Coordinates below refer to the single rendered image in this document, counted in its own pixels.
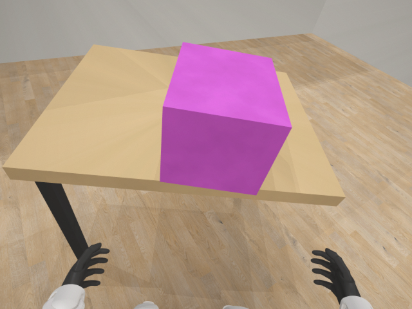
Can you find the right robot hand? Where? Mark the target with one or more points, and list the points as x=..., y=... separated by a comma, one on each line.
x=343, y=284

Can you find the robot left forearm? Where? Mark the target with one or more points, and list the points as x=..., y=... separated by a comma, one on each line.
x=66, y=297

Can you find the left robot hand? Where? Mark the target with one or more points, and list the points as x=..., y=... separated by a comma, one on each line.
x=80, y=271

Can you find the robot right forearm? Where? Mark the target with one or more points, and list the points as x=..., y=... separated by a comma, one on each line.
x=354, y=302

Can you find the carton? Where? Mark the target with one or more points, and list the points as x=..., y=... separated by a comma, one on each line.
x=224, y=120

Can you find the table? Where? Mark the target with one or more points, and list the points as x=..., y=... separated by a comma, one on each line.
x=104, y=129

